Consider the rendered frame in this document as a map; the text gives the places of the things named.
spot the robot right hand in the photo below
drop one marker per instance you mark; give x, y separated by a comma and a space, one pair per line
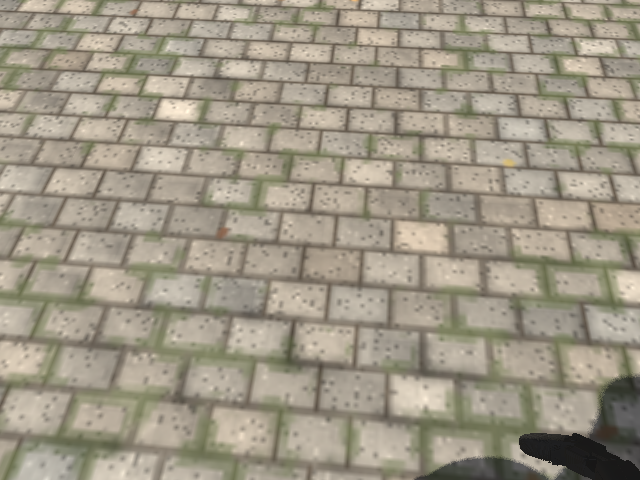
579, 454

